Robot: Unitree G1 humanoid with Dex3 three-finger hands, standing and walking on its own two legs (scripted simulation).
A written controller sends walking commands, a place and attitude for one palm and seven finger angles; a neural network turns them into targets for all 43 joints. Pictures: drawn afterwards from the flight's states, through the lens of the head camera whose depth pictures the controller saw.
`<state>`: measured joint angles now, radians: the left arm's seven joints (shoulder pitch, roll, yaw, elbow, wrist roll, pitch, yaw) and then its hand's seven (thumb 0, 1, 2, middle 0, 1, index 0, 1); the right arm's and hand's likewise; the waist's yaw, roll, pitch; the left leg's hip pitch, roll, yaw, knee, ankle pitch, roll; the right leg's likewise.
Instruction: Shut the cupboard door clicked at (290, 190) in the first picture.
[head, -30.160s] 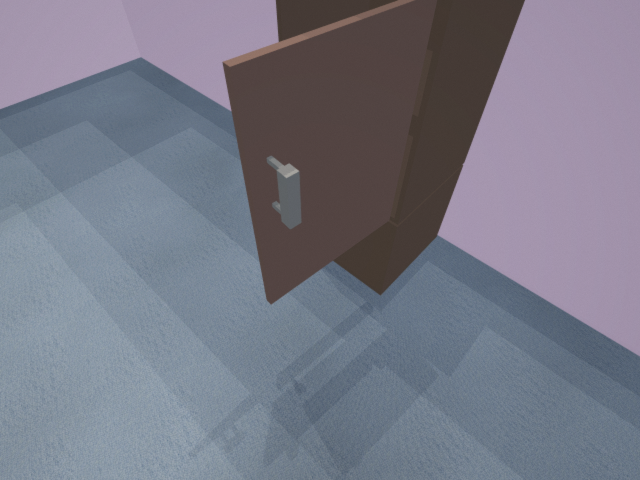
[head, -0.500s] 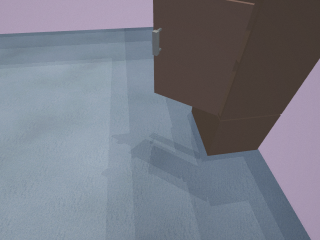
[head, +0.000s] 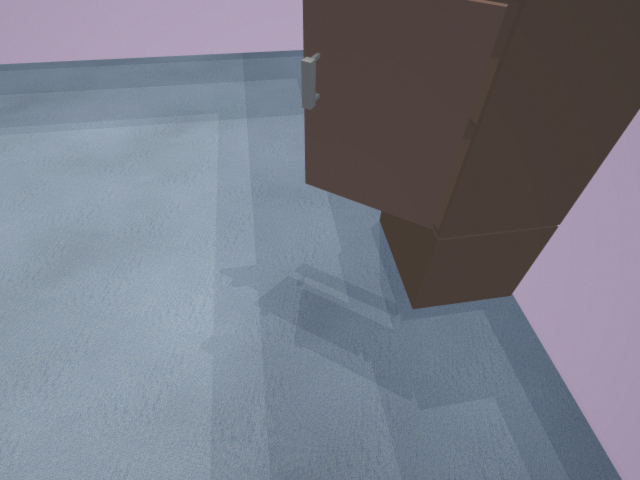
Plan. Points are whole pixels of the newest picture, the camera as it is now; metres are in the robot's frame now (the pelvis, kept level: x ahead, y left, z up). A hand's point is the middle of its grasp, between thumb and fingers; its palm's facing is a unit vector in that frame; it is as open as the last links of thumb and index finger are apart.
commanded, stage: look to check the result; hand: left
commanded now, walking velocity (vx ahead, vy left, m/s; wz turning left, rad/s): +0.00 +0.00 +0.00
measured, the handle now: (312, 80) +1.00 +0.06 +0.02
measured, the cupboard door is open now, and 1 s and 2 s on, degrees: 53 53 53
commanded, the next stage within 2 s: walk to a spot facing it in 0.36 s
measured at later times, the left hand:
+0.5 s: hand out of the picture +0.01 +0.18 -0.17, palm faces +0.01 -0.98 -0.21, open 7.4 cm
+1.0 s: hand out of the picture +0.03 +0.22 -0.18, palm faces +0.24 -0.94 -0.24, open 7.4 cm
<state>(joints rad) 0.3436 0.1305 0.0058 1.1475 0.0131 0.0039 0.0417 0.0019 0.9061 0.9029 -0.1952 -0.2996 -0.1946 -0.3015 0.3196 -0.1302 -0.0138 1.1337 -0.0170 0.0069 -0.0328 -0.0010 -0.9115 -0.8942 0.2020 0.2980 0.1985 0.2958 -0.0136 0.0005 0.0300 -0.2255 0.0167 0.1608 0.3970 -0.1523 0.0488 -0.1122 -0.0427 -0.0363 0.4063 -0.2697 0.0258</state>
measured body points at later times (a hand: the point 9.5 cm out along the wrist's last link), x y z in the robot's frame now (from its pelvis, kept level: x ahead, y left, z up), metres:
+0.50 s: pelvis +0.01 +0.00 +0.00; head +0.02 -0.01 +0.45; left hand +0.01 +0.23 -0.16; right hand +0.01 -0.24 -0.16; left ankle +0.04 +0.09 -0.74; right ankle -0.03 -0.13 -0.74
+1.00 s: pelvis +0.00 +0.01 -0.01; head +0.06 +0.03 +0.43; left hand +0.02 +0.27 -0.17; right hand +0.10 -0.23 -0.15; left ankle +0.03 +0.09 -0.74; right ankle -0.02 -0.15 -0.67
